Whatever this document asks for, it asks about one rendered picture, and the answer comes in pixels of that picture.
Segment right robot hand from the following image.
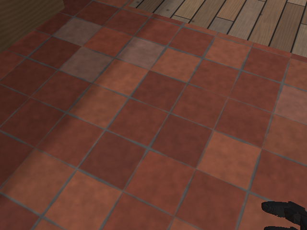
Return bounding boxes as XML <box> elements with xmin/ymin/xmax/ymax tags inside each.
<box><xmin>261</xmin><ymin>201</ymin><xmax>307</xmax><ymax>230</ymax></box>

